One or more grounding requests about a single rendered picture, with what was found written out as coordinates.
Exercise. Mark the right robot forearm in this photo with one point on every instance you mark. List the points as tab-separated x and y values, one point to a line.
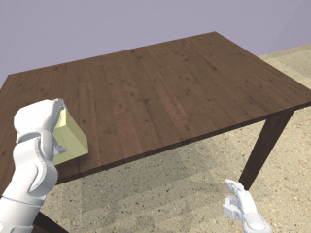
253	222

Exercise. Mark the left robot forearm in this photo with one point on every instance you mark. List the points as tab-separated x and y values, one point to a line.
34	177

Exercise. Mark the robot right hand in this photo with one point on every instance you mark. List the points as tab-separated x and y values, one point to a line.
234	207

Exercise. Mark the robot left hand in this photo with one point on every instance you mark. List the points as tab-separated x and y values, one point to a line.
41	115

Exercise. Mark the sponge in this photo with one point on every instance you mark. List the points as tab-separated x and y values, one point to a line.
69	135

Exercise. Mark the table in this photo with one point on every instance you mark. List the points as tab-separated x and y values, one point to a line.
136	103

